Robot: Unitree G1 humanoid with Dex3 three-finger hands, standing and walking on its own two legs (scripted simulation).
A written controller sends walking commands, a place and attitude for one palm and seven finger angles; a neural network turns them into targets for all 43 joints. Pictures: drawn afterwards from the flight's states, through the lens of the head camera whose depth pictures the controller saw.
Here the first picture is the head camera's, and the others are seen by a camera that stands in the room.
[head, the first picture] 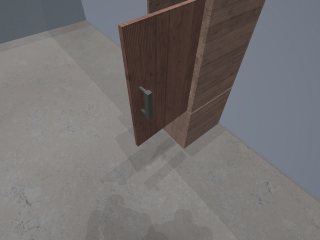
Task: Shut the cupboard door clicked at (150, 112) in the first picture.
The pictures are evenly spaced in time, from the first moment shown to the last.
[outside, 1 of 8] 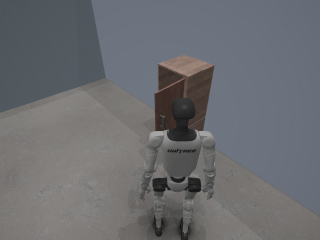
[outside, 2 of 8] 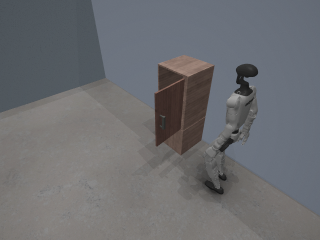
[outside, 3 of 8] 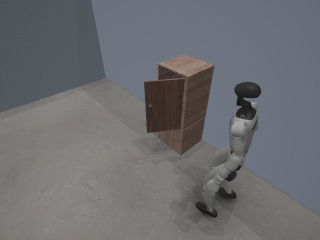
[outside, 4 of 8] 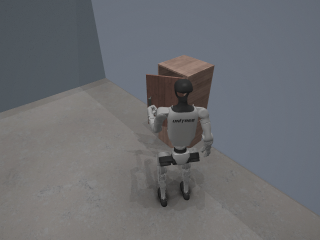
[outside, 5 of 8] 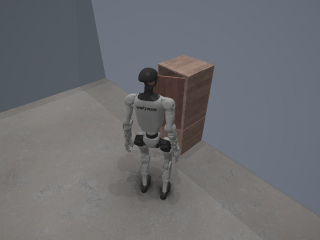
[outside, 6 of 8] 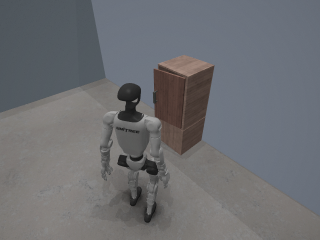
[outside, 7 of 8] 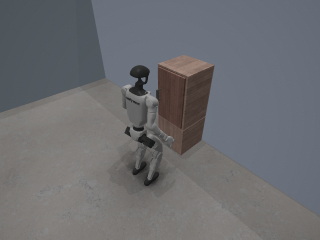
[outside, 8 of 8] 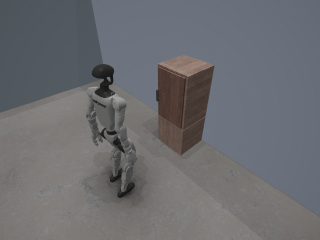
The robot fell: no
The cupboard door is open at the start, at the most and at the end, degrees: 94 94 0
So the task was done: yes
